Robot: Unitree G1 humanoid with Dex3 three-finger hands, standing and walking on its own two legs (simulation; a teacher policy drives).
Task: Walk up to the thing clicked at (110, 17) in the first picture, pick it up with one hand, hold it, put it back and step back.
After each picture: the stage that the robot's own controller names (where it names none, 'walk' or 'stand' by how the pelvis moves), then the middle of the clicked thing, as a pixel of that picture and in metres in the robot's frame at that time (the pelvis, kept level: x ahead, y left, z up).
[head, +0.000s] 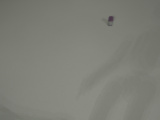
stand; (110, 21) +1.74 -0.34 -0.72
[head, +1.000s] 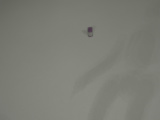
walk; (90, 31) +1.65 +0.06 -0.69
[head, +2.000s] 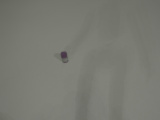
walk; (64, 57) +1.11 +0.27 -0.71
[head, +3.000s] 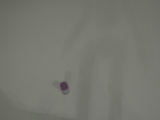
walk; (64, 88) +0.73 +0.24 -0.71
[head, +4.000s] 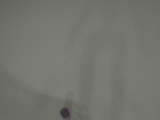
stand; (65, 114) +0.46 +0.23 -0.71
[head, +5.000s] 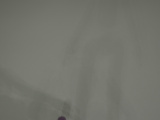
stand; out of the picture +0.45 +0.19 -0.72
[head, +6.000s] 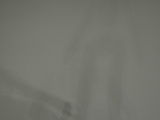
stand; out of the picture +0.42 +0.20 -0.73
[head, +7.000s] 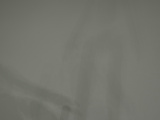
stand; out of the picture +0.38 +0.20 -0.73
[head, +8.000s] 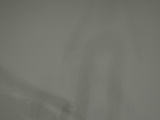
stand; out of the picture +0.39 +0.21 -0.73
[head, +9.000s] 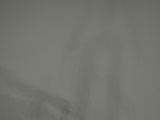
go down; out of the picture +0.39 +0.21 -0.73
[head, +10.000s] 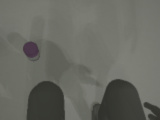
go down; (32, 52) +0.48 +0.22 -0.36
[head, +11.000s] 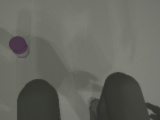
approach; (20, 48) +0.48 +0.24 -0.31
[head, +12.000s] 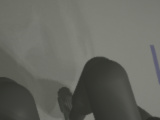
close in; out of the picture +0.47 +0.28 -0.23
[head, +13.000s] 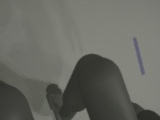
close; out of the picture +0.46 +0.30 -0.23
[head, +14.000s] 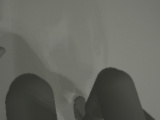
lift; out of the picture +0.40 +0.28 -0.15
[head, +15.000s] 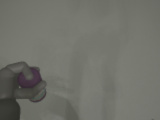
lift; (33, 86) +0.33 +0.18 +0.00
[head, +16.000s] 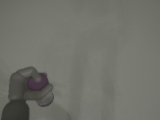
hold; (41, 90) +0.33 +0.16 -0.02
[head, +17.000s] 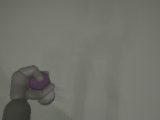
hold; (43, 89) +0.33 +0.17 +0.00
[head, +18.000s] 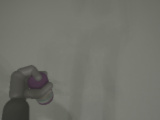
crouch; (41, 89) +0.33 +0.17 -0.04
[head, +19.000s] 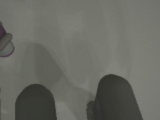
crouch; out of the picture +0.47 +0.24 -0.12
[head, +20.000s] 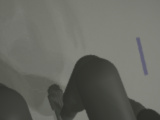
lower; out of the picture +0.45 +0.30 -0.24
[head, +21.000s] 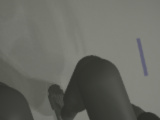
lower; out of the picture +0.44 +0.30 -0.24
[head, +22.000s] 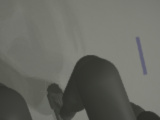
lower; out of the picture +0.45 +0.30 -0.24
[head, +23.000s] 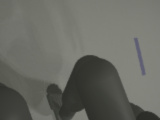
lower; out of the picture +0.45 +0.30 -0.24
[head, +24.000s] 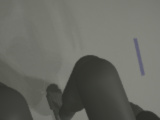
draw back; out of the picture +0.45 +0.30 -0.24
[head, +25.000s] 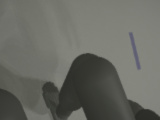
withdraw; out of the picture +0.44 +0.30 -0.24
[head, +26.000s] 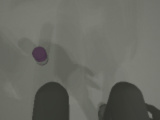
walk; (40, 56) +0.47 +0.22 -0.37
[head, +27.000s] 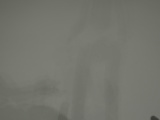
stand; out of the picture +0.39 +0.18 -0.66
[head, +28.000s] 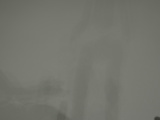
stand; out of the picture +0.40 +0.20 -0.67
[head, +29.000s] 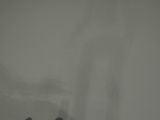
stand; out of the picture +0.39 +0.20 -0.67
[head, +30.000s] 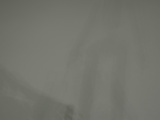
stand; out of the picture +0.42 +0.19 -0.72
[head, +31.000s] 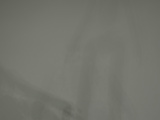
stand; out of the picture +0.38 +0.21 -0.73
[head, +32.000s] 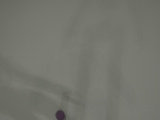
walk; (60, 116) +0.40 +0.21 -0.72
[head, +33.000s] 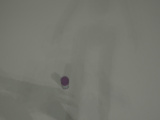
walk; (65, 82) +0.63 +0.15 -0.70
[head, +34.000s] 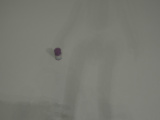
walk; (57, 54) +0.99 +0.23 -0.70
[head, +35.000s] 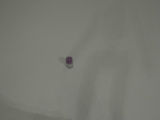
stand; (69, 62) +1.02 +0.18 -0.71
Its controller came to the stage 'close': yes
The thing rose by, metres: 0.70
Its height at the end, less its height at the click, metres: +0.00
